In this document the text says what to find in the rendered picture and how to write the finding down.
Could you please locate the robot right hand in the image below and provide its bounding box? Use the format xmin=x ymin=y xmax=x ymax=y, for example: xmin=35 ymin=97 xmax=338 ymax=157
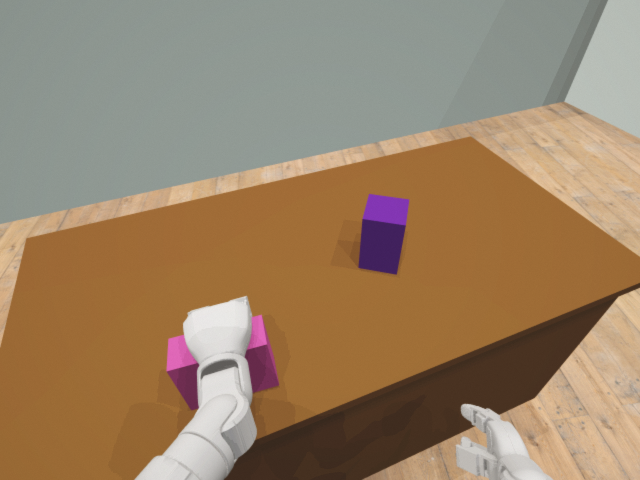
xmin=456 ymin=404 xmax=530 ymax=480

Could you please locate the sponge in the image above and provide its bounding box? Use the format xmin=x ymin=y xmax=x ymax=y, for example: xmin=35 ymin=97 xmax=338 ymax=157
xmin=166 ymin=315 xmax=279 ymax=410

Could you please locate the right robot forearm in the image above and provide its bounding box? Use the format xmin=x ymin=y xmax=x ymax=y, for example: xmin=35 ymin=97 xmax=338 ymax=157
xmin=497 ymin=454 xmax=553 ymax=480

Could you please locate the left robot forearm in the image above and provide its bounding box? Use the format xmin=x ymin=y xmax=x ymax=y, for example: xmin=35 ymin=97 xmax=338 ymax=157
xmin=134 ymin=353 xmax=257 ymax=480

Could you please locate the table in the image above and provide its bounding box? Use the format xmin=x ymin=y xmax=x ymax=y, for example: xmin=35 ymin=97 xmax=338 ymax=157
xmin=0 ymin=136 xmax=640 ymax=480

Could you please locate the robot left hand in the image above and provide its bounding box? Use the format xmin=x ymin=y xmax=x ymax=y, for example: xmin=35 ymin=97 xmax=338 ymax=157
xmin=183 ymin=296 xmax=252 ymax=366

